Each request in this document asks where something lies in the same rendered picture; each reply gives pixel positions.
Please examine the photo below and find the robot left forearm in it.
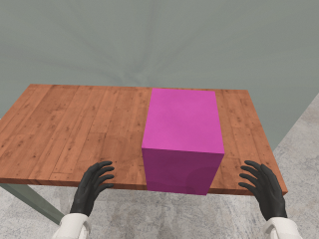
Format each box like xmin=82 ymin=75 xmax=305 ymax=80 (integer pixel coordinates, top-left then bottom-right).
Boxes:
xmin=51 ymin=213 xmax=92 ymax=239

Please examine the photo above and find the left robot hand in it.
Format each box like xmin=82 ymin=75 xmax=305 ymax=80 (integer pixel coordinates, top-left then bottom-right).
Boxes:
xmin=70 ymin=160 xmax=115 ymax=217

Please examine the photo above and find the right robot hand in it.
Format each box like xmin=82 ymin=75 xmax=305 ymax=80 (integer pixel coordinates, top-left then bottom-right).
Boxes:
xmin=238 ymin=160 xmax=288 ymax=221

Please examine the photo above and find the robot right forearm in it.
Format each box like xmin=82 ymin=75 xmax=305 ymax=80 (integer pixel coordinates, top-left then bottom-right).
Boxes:
xmin=262 ymin=217 xmax=303 ymax=239

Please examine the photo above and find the carton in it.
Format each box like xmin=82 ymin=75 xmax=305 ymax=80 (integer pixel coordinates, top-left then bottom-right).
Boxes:
xmin=142 ymin=88 xmax=225 ymax=196

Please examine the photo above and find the table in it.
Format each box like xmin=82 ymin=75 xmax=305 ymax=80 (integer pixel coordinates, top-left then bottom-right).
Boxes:
xmin=0 ymin=84 xmax=288 ymax=225

